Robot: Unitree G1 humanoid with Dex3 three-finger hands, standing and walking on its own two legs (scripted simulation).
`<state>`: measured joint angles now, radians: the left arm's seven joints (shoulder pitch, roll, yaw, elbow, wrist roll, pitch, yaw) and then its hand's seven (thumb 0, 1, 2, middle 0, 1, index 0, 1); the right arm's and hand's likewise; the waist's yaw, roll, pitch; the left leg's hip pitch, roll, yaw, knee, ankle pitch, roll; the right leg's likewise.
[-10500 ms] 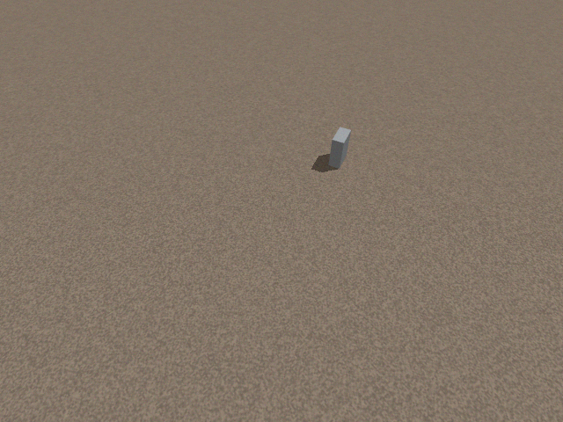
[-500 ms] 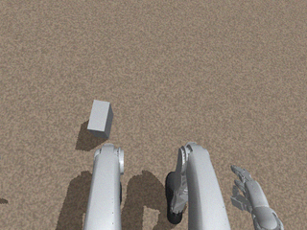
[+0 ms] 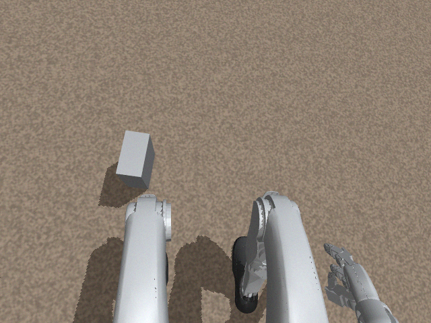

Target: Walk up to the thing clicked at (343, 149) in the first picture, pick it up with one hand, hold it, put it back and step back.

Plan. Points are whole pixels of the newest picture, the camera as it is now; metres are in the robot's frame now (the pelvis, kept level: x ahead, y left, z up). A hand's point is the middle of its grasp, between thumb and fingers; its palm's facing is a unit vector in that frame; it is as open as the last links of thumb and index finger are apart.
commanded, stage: go down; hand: left
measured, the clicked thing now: (138, 162) +0.45 +0.19 -0.33
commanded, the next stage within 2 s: approach in 0.50 s
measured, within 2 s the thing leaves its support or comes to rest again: neither
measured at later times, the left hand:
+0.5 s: hand out of the picture +0.37 +0.40 -0.02, palm faces +0.19 -0.98 -0.09, open 17.5 cm
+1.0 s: hand (33, 156) +0.39 +0.35 -0.12, palm faces +0.13 -0.99 +0.02, open 17.7 cm
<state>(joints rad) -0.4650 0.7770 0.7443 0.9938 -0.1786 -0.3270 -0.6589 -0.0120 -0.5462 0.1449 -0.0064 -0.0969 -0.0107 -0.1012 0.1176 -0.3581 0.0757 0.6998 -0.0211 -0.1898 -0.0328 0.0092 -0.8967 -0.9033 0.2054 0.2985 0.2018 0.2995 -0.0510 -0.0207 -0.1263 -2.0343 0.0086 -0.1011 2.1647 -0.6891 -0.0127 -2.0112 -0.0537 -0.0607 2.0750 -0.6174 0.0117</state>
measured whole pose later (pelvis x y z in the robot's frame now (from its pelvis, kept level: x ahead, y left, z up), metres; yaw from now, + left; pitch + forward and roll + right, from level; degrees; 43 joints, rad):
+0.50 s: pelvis +0.00 +0.00 -0.01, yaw +0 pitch +32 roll -6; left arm -0.51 0.79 0.76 0.99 -0.19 -0.34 -0.67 -0.01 -0.56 0.14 0.00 -0.09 -0.01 -0.09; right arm 0.11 -0.36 0.08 0.70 -0.02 -0.18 -0.02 0.01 -0.90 -0.90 0.21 0.30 0.20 0.30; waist -0.06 -0.02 -0.12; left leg -2.07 0.00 -0.10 2.21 -0.71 0.00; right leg -2.05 -0.06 -0.05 2.12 -0.64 0.02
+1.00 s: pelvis +0.00 +0.00 -0.07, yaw -3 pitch +28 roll -8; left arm -0.61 0.77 0.73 1.24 -0.26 -0.66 -0.70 -0.01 -0.60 0.04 -0.04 -0.09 -0.04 -0.09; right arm 0.04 -0.38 0.17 0.68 -0.09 -0.20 0.03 0.01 -0.92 -0.90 0.20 0.30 0.20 0.30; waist -0.13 -0.08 -0.01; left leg -2.19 0.01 -0.14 2.40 -0.71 -0.01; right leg -2.15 -0.04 -0.08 2.28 -0.61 0.02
